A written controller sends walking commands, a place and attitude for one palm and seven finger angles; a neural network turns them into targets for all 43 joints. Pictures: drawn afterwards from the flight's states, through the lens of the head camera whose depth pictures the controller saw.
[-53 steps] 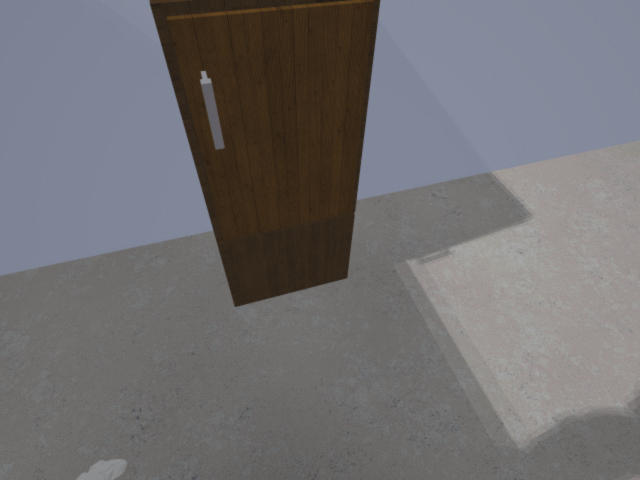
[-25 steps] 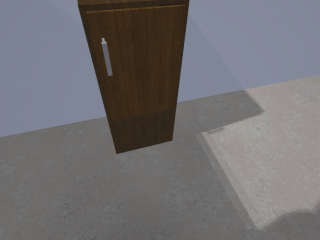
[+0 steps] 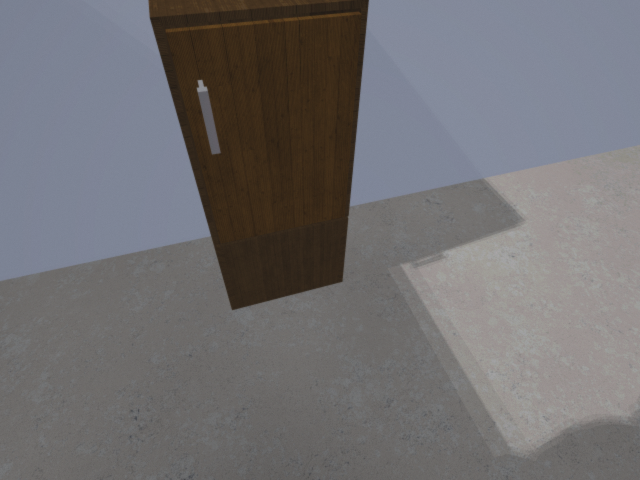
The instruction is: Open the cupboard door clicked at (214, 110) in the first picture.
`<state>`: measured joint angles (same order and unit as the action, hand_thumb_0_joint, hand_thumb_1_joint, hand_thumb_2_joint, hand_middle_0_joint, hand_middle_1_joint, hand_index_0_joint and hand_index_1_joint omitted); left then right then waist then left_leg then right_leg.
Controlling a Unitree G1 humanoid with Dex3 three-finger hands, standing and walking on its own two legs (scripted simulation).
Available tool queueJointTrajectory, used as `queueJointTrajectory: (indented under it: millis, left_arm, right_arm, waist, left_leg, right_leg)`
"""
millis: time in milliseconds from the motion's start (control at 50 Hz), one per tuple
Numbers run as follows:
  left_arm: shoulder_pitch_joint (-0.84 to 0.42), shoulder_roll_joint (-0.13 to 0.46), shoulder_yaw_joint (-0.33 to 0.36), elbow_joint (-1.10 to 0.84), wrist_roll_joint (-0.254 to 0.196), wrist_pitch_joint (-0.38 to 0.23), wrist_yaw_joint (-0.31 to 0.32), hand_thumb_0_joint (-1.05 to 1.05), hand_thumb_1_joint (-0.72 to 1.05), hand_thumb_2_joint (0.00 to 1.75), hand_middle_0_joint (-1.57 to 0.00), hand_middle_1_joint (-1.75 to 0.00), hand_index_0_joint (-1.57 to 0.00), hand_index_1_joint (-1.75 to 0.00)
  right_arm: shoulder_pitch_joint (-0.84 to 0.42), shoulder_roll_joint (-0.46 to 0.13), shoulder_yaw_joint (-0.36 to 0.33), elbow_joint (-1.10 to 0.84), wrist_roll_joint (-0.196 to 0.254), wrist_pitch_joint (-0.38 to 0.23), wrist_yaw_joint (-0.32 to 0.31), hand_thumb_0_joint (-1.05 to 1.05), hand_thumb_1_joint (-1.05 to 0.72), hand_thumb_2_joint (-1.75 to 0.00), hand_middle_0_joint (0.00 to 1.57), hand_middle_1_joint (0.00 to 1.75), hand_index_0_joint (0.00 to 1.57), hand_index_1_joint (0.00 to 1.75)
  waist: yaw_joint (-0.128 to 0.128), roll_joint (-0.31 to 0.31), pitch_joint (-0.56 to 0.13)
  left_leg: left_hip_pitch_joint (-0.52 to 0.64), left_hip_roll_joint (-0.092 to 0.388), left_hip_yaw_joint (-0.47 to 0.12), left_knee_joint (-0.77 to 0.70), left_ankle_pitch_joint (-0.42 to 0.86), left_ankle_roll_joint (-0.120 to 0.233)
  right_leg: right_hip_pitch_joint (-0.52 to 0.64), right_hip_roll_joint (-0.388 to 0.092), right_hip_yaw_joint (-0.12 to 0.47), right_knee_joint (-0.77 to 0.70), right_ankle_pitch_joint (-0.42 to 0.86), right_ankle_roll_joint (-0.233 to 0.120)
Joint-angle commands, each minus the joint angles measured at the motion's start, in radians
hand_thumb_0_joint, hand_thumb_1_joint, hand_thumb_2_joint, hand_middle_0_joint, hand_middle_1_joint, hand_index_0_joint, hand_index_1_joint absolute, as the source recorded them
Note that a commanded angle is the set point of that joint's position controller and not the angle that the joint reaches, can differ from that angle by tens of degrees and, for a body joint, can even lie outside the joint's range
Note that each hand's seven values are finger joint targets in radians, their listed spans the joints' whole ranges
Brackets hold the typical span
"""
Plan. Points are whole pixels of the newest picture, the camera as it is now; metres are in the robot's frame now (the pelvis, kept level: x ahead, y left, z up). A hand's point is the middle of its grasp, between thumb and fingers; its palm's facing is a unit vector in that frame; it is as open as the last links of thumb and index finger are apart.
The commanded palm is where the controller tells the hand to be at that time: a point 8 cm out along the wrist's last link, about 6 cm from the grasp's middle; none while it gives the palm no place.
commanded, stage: look at it before walking up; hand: left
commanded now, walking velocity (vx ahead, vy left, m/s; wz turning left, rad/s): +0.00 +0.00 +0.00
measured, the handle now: (208, 117) +0.80 +0.30 +0.04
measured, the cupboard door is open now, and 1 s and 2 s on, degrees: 0 0 0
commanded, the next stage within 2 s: turn to face it in 0.38 s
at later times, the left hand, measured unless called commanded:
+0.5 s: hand out of the picture +0.08 +0.25 -0.16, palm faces -0.02 -0.94 -0.33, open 7.4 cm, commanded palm none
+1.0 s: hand out of the picture +0.00 +0.23 -0.19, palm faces +0.20 -0.95 -0.22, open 7.3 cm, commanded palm none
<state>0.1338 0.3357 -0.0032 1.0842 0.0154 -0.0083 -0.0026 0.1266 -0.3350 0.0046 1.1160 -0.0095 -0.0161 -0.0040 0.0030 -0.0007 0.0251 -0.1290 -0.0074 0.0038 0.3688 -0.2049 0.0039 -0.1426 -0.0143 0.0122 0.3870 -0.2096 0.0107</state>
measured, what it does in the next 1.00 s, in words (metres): lifts its right foot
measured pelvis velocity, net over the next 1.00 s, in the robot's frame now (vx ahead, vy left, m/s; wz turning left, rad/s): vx -0.02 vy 0.02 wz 0.20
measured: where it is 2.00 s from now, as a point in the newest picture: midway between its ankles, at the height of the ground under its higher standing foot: outside the picture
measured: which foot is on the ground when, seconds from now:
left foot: down 0.00-1.00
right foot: down 0.00-0.88, up 0.90-1.00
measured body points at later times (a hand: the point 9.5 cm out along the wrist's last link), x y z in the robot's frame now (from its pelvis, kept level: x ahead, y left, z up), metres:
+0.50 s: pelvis +0.00 +0.00 +0.00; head +0.01 +0.00 +0.45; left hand +0.08 +0.29 -0.13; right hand +0.08 -0.30 -0.13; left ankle +0.00 +0.12 -0.75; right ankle +0.00 -0.13 -0.75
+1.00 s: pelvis -0.02 +0.02 -0.02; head +0.01 +0.05 +0.43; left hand -0.01 +0.28 -0.17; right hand +0.06 -0.21 -0.16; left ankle -0.01 +0.11 -0.75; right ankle -0.02 -0.12 -0.69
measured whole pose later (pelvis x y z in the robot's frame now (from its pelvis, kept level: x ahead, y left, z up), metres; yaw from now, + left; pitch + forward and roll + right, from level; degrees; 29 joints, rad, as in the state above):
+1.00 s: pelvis -0.02 +0.02 -0.02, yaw +11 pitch -1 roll +0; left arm 0.19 0.23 0.04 0.98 0.02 0.06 0.02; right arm 0.24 -0.18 -0.02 0.99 -0.02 0.02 -0.01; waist -0.01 -0.04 0.08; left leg -0.30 -0.05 0.02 0.58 -0.27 0.06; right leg -0.40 -0.07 -0.03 1.00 -0.48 0.04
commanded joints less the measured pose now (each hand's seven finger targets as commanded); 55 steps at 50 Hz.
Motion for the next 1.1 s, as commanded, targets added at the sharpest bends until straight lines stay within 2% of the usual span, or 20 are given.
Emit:
queueJointTrajectory:
  millis: [0, 320, 500, 580, 620, 660, 700, 720, 760, 780, 800, 820, 840, 860, 880, 900, 920, 960, 1000, 1080]
  left_arm:
    - [-0.046, 0.210, 0.040, -0.066, -0.003, -0.019, 0.014, 0.00, 0.90, 0.90, -0.20, -0.30, -0.20, -0.30]
    - [-0.036, 0.213, 0.040, -0.062, -0.003, -0.023, 0.014, 0.00, 0.90, 0.90, -0.20, -0.30, -0.20, -0.30]
    - [-0.038, 0.211, 0.042, -0.062, -0.004, -0.016, 0.014, 0.00, 0.90, 0.90, -0.20, -0.30, -0.20, -0.30]
    - [0.026, 0.107, 0.030, -0.067, -0.006, 0.016, 0.029, 0.00, 0.90, 0.90, -0.20, -0.30, -0.20, -0.30]
    - [0.038, 0.111, 0.038, -0.086, -0.003, 0.024, 0.032, 0.00, 0.90, 0.90, -0.20, -0.30, -0.20, -0.30]
    - [0.056, 0.121, 0.048, -0.108, -0.002, 0.026, 0.035, 0.00, 0.90, 0.90, -0.20, -0.30, -0.20, -0.30]
    - [0.062, 0.142, 0.061, -0.134, 0.001, 0.029, 0.038, 0.00, 0.90, 0.90, -0.20, -0.30, -0.20, -0.30]
    - [0.065, 0.151, 0.066, -0.147, 0.003, 0.029, 0.040, 0.00, 0.90, 0.90, -0.20, -0.30, -0.20, -0.30]
    - [0.048, 0.145, 0.072, -0.174, 0.010, 0.028, 0.043, 0.00, 0.90, 0.90, -0.20, -0.30, -0.20, -0.30]
    - [0.031, 0.140, 0.073, -0.186, 0.017, 0.027, 0.043, 0.00, 0.90, 0.90, -0.20, -0.30, -0.20, -0.30]
    - [0.022, 0.132, 0.074, -0.191, 0.017, 0.026, 0.041, 0.00, 0.90, 0.90, -0.20, -0.30, -0.20, -0.30]
    - [0.014, 0.120, 0.075, -0.197, 0.011, 0.028, 0.041, 0.00, 0.90, 0.90, -0.20, -0.30, -0.20, -0.30]
    - [0.034, 0.085, 0.072, -0.206, 0.002, 0.036, 0.036, 0.00, 0.90, 0.90, -0.20, -0.30, -0.20, -0.30]
    - [0.041, 0.016, 0.061, -0.232, -0.007, 0.041, 0.032, 0.00, 0.90, 0.90, -0.20, -0.30, -0.20, -0.30]
    - [-0.001, 0.019, 0.058, -0.236, 0.000, 0.047, 0.041, 0.00, 0.90, 0.90, -0.20, -0.30, -0.20, -0.30]
    - [-0.006, 0.015, 0.066, -0.228, -0.001, 0.050, 0.040, 0.00, 0.90, 0.90, -0.20, -0.30, -0.20, -0.30]
    - [0.004, 0.022, 0.065, -0.215, 0.003, 0.044, 0.035, 0.00, 0.90, 0.90, -0.20, -0.30, -0.20, -0.30]
    - [0.045, -0.008, 0.064, -0.187, 0.002, 0.040, 0.028, 0.00, 0.90, 0.90, -0.20, -0.30, -0.20, -0.30]
    - [0.066, -0.030, 0.064, -0.173, 0.000, 0.041, 0.027, 0.00, 0.90, 0.90, -0.20, -0.30, -0.20, -0.30]
    - [0.059, -0.061, 0.060, -0.174, -0.002, 0.042, 0.029, 0.00, 0.90, 0.90, -0.20, -0.30, -0.20, -0.30]
  right_arm:
    - [-0.050, -0.206, -0.041, -0.066, 0.001, -0.023, -0.010, 0.00, -0.90, -0.90, 0.20, 0.30, 0.20, 0.30]
    - [-0.054, -0.207, -0.040, -0.067, 0.003, -0.022, -0.011, 0.00, -0.90, -0.90, 0.20, 0.30, 0.20, 0.30]
    - [-0.056, -0.210, -0.038, -0.071, 0.002, -0.020, -0.010, 0.00, -0.90, -0.90, 0.20, 0.30, 0.20, 0.30]
    - [0.000, -0.095, -0.022, -0.081, -0.001, 0.010, -0.005, 0.00, -0.90, -0.90, 0.20, 0.30, 0.20, 0.30]
    - [0.012, -0.095, -0.029, -0.101, -0.002, 0.022, -0.004, 0.00, -0.90, -0.90, 0.20, 0.30, 0.20, 0.30]
    - [0.015, -0.090, -0.036, -0.126, -0.003, 0.029, -0.002, 0.00, -0.90, -0.90, 0.20, 0.30, 0.20, 0.30]
    - [0.032, -0.077, -0.046, -0.151, -0.002, 0.039, -0.001, 0.00, -0.90, -0.90, 0.20, 0.30, 0.20, 0.30]
    - [0.042, -0.069, -0.052, -0.165, -0.002, 0.044, -0.001, 0.00, -0.90, -0.90, 0.20, 0.30, 0.20, 0.30]
    - [0.057, -0.038, -0.061, -0.180, -0.004, 0.052, 0.000, 0.00, -0.90, -0.90, 0.20, 0.30, 0.20, 0.30]
    - [0.068, -0.024, -0.065, -0.182, -0.004, 0.052, 0.004, 0.00, -0.90, -0.90, 0.20, 0.30, 0.20, 0.30]
    - [0.093, -0.009, -0.065, -0.181, -0.001, 0.048, 0.008, 0.00, -0.90, -0.90, 0.20, 0.30, 0.20, 0.30]
    - [0.136, -0.008, -0.066, -0.176, -0.001, 0.042, 0.010, 0.00, -0.90, -0.90, 0.20, 0.30, 0.20, 0.30]
    - [0.170, -0.036, -0.070, -0.175, -0.009, 0.032, 0.009, 0.00, -0.90, -0.90, 0.20, 0.30, 0.20, 0.30]
    - [0.197, -0.123, -0.085, -0.182, -0.019, 0.024, 0.004, 0.00, -0.90, -0.90, 0.20, 0.30, 0.20, 0.30]
    - [0.215, -0.121, -0.092, -0.167, -0.016, 0.024, -0.005, 0.00, -0.90, -0.90, 0.20, 0.30, 0.20, 0.30]
    - [0.190, -0.113, -0.089, -0.174, -0.014, 0.023, -0.013, 0.00, -0.90, -0.90, 0.20, 0.30, 0.20, 0.30]
    - [0.151, -0.087, -0.082, -0.183, -0.013, 0.020, -0.016, 0.00, -0.90, -0.90, 0.20, 0.30, 0.20, 0.30]
    - [0.132, -0.054, -0.076, -0.185, -0.012, 0.014, -0.023, 0.00, -0.90, -0.90, 0.20, 0.30, 0.20, 0.30]
    - [0.144, -0.041, -0.076, -0.175, -0.010, 0.014, -0.026, 0.00, -0.90, -0.90, 0.20, 0.30, 0.20, 0.30]
    - [0.175, -0.034, -0.085, -0.160, -0.012, 0.021, -0.028, 0.00, -0.90, -0.90, 0.20, 0.30, 0.20, 0.30]
  waist:
    - [-0.003, -0.005, -0.052]
    - [-0.002, -0.013, -0.070]
    - [0.002, 0.015, -0.055]
    - [0.006, 0.011, -0.055]
    - [0.010, 0.009, -0.049]
    - [0.015, -0.027, -0.061]
    - [0.013, -0.104, -0.059]
    - [0.010, -0.141, -0.065]
    - [0.001, -0.206, -0.028]
    - [-0.008, -0.200, -0.007]
    - [-0.023, -0.187, -0.011]
    - [-0.043, -0.132, -0.029]
    - [-0.049, 0.017, -0.049]
    - [-0.052, 0.282, -0.029]
    - [-0.068, 0.244, -0.034]
    - [-0.048, 0.190, -0.012]
    - [-0.031, 0.128, -0.013]
    - [-0.018, 0.090, -0.042]
    - [-0.021, 0.119, -0.066]
    - [-0.040, 0.116, -0.072]
  left_leg:
    - [0.000, 0.123, -0.102, -0.069, 0.118, 0.027]
    - [0.029, 0.128, -0.098, -0.061, 0.166, 0.025]
    - [0.004, 0.126, -0.108, -0.063, 0.184, 0.027]
    - [-0.063, 0.117, -0.111, 0.013, 0.247, 0.015]
    - [-0.119, 0.113, -0.129, 0.047, 0.236, 0.020]
    - [-0.165, 0.091, -0.124, 0.110, 0.226, 0.018]
    - [-0.202, 0.048, -0.085, 0.220, 0.145, 0.004]
    - [-0.204, 0.031, -0.054, 0.295, 0.080, -0.003]
    - [-0.217, 0.021, -0.008, 0.423, -0.223, -0.016]
    - [-0.208, 0.035, 0.013, 0.427, -0.264, -0.021]
    - [-0.182, 0.044, 0.023, 0.347, -0.233, -0.022]
    - [-0.105, 0.052, 0.018, 0.222, -0.104, -0.017]
    - [-0.035, 0.119, -0.113, 0.091, 0.090, 0.023]
    - [-0.025, 0.319, -0.410, -0.052, 0.293, 0.134]
    - [-0.074, 0.357, -0.484, -0.122, 0.206, 0.197]
    - [-0.106, 0.340, -0.480, -0.132, 0.098, 0.205]
    - [-0.101, 0.319, -0.453, -0.113, 0.085, 0.210]
    - [-0.052, 0.261, -0.348, -0.088, 0.160, 0.189]
    - [-0.011, 0.230, -0.299, -0.077, 0.208, 0.181]
    - [0.010, 0.233, -0.322, -0.074, 0.214, 0.190]
  right_leg:
    - [-0.004, -0.103, 0.094, -0.064, 0.110, -0.038]
    - [0.013, -0.109, 0.090, -0.070, 0.172, -0.038]
    - [0.022, -0.110, 0.065, -0.053, 0.156, -0.029]
    - [0.014, -0.124, 0.026, 0.029, 0.188, -0.005]
    - [0.013, -0.130, 0.016, 0.058, 0.171, -0.006]
    - [0.022, -0.164, 0.031, 0.068, 0.177, -0.022]
    - [0.000, -0.242, 0.078, 0.040, 0.158, -0.072]
    - [-0.021, -0.292, 0.103, 0.023, 0.171, -0.104]
    - [-0.095, -0.366, 0.125, -0.004, 0.201, -0.173]
    - [-0.120, -0.369, 0.091, 0.003, 0.229, -0.180]
    - [-0.116, -0.349, 0.051, 0.057, 0.277, -0.160]
    - [-0.143, -0.322, 0.001, 0.143, 0.265, -0.115]
    - [-0.227, -0.219, -0.091, 0.290, 0.119, -0.039]
    - [-0.346, -0.060, -0.156, 0.494, -0.251, 0.048]
    - [-0.338, -0.046, -0.050, 0.646, -0.406, 0.032]
    - [-0.367, -0.061, 0.004, 0.707, -0.363, 0.024]
    - [-0.382, -0.074, 0.018, 0.722, -0.312, 0.022]
    - [-0.368, -0.070, 0.004, 0.692, -0.249, 0.032]
    - [-0.347, -0.057, -0.013, 0.629, -0.235, 0.039]
    - [-0.298, -0.033, -0.024, 0.487, -0.253, 0.041]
